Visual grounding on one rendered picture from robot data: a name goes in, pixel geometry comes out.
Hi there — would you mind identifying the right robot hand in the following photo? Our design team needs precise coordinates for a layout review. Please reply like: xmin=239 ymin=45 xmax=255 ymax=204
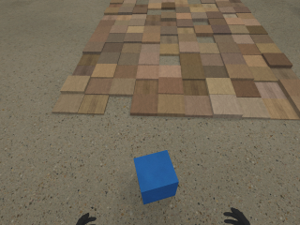
xmin=223 ymin=207 xmax=250 ymax=225

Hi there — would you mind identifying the left robot hand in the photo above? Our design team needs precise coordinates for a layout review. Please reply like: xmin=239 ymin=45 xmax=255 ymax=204
xmin=76 ymin=213 xmax=97 ymax=225

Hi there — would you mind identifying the carton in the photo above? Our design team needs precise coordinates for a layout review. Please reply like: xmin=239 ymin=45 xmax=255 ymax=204
xmin=133 ymin=150 xmax=179 ymax=205

